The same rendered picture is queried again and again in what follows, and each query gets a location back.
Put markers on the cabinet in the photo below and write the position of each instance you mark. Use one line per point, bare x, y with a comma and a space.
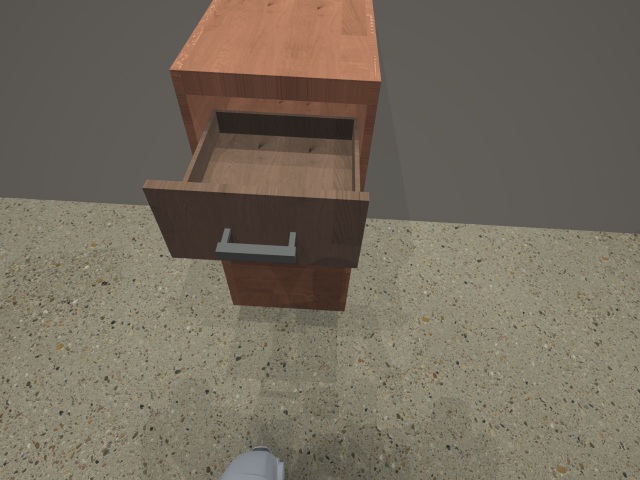
312, 57

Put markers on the left robot shin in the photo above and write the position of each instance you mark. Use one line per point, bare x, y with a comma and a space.
261, 448

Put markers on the handle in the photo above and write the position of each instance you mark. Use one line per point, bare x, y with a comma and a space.
254, 252

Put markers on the left robot thigh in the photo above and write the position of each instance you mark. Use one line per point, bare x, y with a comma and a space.
255, 465

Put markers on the drawer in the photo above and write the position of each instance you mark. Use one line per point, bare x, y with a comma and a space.
264, 175

